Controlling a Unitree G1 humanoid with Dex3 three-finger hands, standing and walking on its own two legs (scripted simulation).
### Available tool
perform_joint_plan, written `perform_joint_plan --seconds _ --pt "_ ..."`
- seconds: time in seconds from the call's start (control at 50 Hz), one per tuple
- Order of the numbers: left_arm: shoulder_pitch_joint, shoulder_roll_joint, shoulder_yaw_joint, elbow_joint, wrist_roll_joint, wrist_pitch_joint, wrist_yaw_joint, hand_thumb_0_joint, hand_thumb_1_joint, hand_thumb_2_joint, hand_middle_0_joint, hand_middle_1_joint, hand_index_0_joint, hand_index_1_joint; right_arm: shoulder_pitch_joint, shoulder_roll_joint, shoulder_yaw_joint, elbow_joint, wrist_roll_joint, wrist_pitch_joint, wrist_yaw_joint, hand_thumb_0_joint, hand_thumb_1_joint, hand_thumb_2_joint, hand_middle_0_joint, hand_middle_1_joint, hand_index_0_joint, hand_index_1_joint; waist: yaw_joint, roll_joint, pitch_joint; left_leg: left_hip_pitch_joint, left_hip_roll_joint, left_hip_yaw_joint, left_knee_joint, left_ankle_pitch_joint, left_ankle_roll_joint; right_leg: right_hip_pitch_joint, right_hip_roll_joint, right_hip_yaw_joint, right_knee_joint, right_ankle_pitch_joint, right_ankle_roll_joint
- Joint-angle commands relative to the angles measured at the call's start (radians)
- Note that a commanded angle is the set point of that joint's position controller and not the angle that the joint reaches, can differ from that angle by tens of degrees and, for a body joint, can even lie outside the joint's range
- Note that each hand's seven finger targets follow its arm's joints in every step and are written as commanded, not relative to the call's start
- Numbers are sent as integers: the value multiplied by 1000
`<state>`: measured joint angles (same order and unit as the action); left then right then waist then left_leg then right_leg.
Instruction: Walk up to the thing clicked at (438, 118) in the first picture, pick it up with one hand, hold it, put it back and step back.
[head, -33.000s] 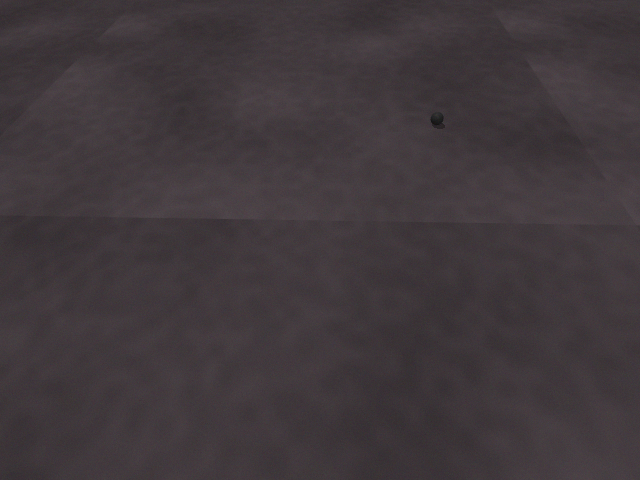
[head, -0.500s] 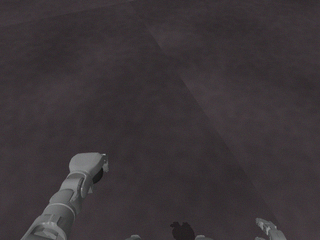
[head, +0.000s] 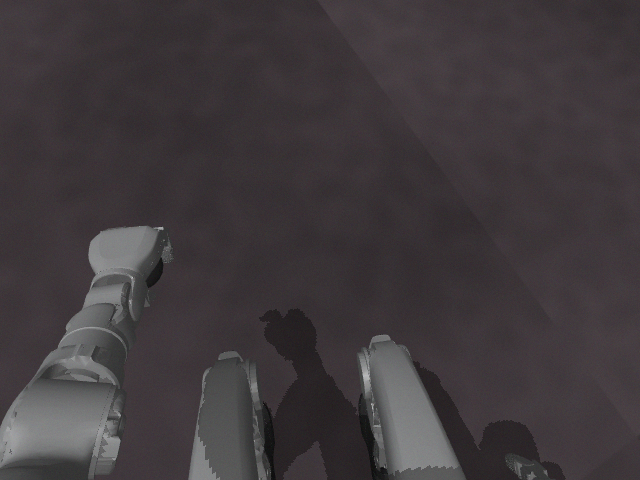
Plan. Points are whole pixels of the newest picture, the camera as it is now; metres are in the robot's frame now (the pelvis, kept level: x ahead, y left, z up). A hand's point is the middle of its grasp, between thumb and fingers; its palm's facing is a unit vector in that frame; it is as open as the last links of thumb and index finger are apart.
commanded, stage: crouch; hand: left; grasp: from above
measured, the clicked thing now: (137, 266) +0.43 +0.24 -0.14
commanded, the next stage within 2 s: lower in 1.12 s
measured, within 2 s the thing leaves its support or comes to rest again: neither
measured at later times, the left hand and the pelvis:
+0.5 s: hand (171, 289) +0.43 +0.24 -0.29, palm faces -0.45 -0.03 -0.89, open 8.1 cm; pelvis -0.01 -0.01 -0.12, yaw -2 degrees
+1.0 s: hand (181, 291) +0.44 +0.24 -0.35, palm faces -0.46 -0.04 -0.89, open 8.1 cm; pelvis -0.02 -0.01 -0.19, yaw -4 degrees
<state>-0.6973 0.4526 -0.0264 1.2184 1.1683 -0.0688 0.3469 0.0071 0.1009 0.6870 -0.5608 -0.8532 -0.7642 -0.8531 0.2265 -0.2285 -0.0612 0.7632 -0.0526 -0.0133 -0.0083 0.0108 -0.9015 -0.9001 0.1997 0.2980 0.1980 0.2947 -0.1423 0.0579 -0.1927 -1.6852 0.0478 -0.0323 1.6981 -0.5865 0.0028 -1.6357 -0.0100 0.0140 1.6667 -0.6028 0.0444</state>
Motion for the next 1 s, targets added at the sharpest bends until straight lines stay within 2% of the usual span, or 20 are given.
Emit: perform_joint_plan --seconds 0.0,0.06,0.12,0.14,0.24,0.28,0.3,0.4,0.42,0.56,0.64,0.7,0.72,0.78,0.82,0.84,0.88,0.94,0.96,0.98 --pt "-369 260 56 -159 7 -27 53 0 524 831 -828 -921 -882 -867 109 -209 -64 -68 -14 -47 0 0 -897 -897 199 299 200 299 -18 57 -573 338 -41 -21 -126 24 10 121 28 -84 -119 65 -80" --pt "-390 302 80 -152 22 -49 67 0 551 819 -851 -913 -907 -857 113 -219 -57 -55 -22 -61 15 0 -899 -898 199 299 200 299 -13 109 -606 307 -43 -20 -70 31 7 52 25 -88 -55 67 -82" --pt "-428 293 77 -163 38 -60 87 0 572 854 -879 -907 -928 -859 122 -223 -57 -39 -34 -70 30 0 -901 -900 199 299 200 299 -28 137 -678 334 -38 -23 -6 92 5 12 25 -99 3 118 -82" --pt "-427 322 92 -160 41 -60 94 0 569 848 -879 -913 -929 -864 125 -224 -55 -39 -35 -72 34 0 -904 -901 199 299 200 299 -18 133 -678 324 -38 -20 9 99 6 4 26 -100 13 121 -81" --pt "-451 318 99 -134 49 -51 117 0 560 876 -879 -907 -923 -863 126 -221 -48 -26 -52 -73 55 0 -906 -901 199 299 200 299 -24 177 -702 276 -38 -3 93 142 7 -29 27 -105 86 163 -81" --pt "-444 326 100 -124 47 -47 118 0 560 878 -889 -903 -929 -863 118 -219 -49 -26 -53 -72 59 0 -908 -902 199 299 200 299 -16 161 -695 248 -36 4 121 142 11 -42 33 -106 98 166 -79" --pt "-445 336 107 -106 51 -46 118 0 559 885 -887 -912 -928 -871 123 -220 -47 -27 -55 -72 63 0 -910 -903 199 299 200 299 -28 168 -681 222 -38 8 133 136 11 -38 31 -105 108 167 -77" --pt "-447 350 111 -91 50 -42 111 0 526 863 -863 -901 -904 -859 115 -221 -44 -25 -60 -66 73 0 -912 -903 199 299 200 299 -22 159 -685 175 -33 14 200 154 16 -59 39 -104 154 192 -73" --pt "-448 343 109 -72 45 -42 105 0 543 872 -867 -928 -912 -882 120 -220 -43 -26 -63 -67 77 0 -913 -903 199 299 200 299 -37 152 -660 152 -32 12 211 152 15 -62 38 -107 167 193 -71" --pt "-467 359 110 -44 45 -63 90 0 500 829 -825 -926 -875 -874 116 -231 -38 -26 -68 -60 93 0 -913 -903 199 299 200 299 -39 158 -635 86 -31 10 270 147 16 -113 46 -118 233 191 -72" --pt "-508 407 130 -54 54 -75 92 0 488 824 -812 -926 -863 -874 114 -240 -35 -23 -69 -55 102 0 -911 -902 199 299 200 299 -37 182 -648 57 -32 14 297 124 15 -135 49 -124 265 166 -75" --pt "-504 375 113 2 52 -79 92 0 488 839 -815 -929 -863 -880 114 -241 -31 -18 -73 -56 107 0 -911 -902 200 299 200 299 -55 159 -583 24 -31 5 305 75 14 -190 50 -137 284 118 -78" --pt "-561 414 128 -45 53 -87 98 0 472 826 -803 -918 -850 -870 107 -245 -29 -15 -72 -56 105 0 -909 -902 200 299 200 299 -47 189 -608 13 -33 11 318 74 17 -194 50 -131 289 120 -79" --pt "-509 411 130 36 69 -86 102 0 478 806 -799 -922 -852 -868 118 -250 -22 -12 -77 -56 109 0 -912 -902 200 300 200 300 -57 163 -592 -8 -35 10 338 67 17 -198 49 -137 309 112 -76" --pt "-569 431 137 6 62 -93 104 0 487 817 -800 -928 -852 -875 121 -256 -19 -9 -79 -61 111 0 -909 -901 200 300 200 300 -62 177 -598 -9 -33 7 349 64 17 -217 49 -141 323 111 -78" --pt "-582 451 140 2 64 -95 107 0 477 823 -805 -918 -851 -870 113 -253 -17 -8 -78 -60 111 0 -910 -902 200 300 200 300 -51 208 -613 -6 -34 10 348 60 14 -220 51 -140 334 104 -83" --pt "-528 431 134 80 70 -92 108 0 469 810 -800 -913 -847 -865 119 -257 -9 -7 -83 -60 113 0 -912 -903 200 300 200 300 -67 164 -552 -46 -36 9 359 35 17 -242 50 -144 332 80 -79" --pt "-573 451 133 54 68 -101 109 0 468 800 -797 -908 -844 -859 117 -258 -3 1 -84 -64 114 0 -910 -902 200 300 200 300 -63 185 -575 -47 -37 13 379 35 17 -248 53 -144 347 82 -81" --pt "-603 485 150 24 69 -106 114 0 456 786 -791 -883 -835 -836 109 -263 -4 -1 -83 -63 112 0 -908 -901 200 300 200 300 -55 219 -598 -46 -37 14 382 34 16 -252 54 -143 358 80 -83" --pt "-583 472 142 53 68 -104 116 0 452 780 -793 -883 -838 -837 112 -258 0 -3 -85 -63 113 0 -911 -903 200 300 200 300 -62 203 -586 -63 -37 15 389 33 17 -242 55 -144 359 79 -82"
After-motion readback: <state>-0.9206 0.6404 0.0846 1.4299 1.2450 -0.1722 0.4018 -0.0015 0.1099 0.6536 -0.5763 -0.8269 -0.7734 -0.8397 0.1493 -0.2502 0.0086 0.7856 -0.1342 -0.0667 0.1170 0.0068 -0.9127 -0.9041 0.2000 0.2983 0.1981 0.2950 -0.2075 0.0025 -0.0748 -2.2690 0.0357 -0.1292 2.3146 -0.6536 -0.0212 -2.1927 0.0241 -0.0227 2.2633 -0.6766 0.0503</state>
